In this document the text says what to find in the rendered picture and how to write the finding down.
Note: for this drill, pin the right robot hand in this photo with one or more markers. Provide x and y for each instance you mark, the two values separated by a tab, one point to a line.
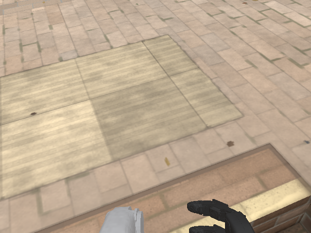
235	222

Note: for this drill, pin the robot left thigh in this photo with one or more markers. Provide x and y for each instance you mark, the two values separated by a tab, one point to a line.
123	220

